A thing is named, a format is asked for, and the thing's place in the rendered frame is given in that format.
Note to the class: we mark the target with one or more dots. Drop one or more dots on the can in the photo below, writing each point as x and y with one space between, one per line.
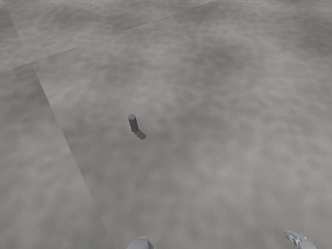
133 123

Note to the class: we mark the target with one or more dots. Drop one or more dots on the right robot hand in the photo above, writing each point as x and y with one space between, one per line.
299 240

